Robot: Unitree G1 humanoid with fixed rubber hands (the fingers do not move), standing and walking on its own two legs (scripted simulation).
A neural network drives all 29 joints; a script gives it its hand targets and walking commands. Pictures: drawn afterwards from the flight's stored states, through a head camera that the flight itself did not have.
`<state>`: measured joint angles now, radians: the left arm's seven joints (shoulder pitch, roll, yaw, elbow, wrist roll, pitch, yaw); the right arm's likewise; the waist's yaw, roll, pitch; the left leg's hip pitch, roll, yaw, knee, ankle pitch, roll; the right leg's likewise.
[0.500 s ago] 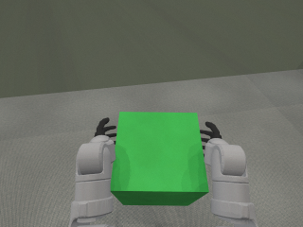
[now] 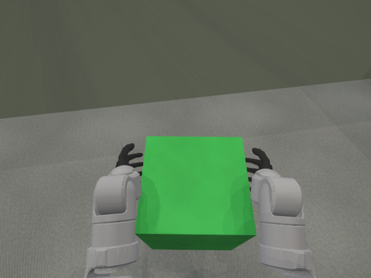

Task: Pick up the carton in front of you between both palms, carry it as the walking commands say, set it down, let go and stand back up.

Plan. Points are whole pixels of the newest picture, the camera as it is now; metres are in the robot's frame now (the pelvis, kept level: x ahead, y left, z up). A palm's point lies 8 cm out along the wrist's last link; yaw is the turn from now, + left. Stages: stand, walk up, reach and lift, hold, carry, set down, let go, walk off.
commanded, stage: carry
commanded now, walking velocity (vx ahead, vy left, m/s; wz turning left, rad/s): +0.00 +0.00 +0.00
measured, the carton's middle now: (192, 198) +0.30 +0.00 -0.02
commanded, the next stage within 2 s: hold in 1.04 s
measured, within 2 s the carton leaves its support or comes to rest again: neither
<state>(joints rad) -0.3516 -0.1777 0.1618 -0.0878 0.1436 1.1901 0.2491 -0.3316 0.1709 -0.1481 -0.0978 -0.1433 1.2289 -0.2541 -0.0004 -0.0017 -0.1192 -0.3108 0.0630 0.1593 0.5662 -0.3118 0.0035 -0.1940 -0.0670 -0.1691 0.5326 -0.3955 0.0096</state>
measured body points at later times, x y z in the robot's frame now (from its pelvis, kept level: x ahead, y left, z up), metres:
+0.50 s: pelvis -0.05 +0.00 +0.00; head -0.08 +0.00 +0.45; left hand +0.25 +0.15 +0.05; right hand +0.24 -0.15 +0.04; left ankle -0.01 +0.11 -0.73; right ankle -0.07 -0.11 -0.73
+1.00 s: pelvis -0.07 -0.01 +0.00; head -0.10 -0.01 +0.45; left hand +0.24 +0.14 +0.04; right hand +0.23 -0.16 +0.04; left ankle -0.01 +0.11 -0.73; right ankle -0.07 -0.11 -0.73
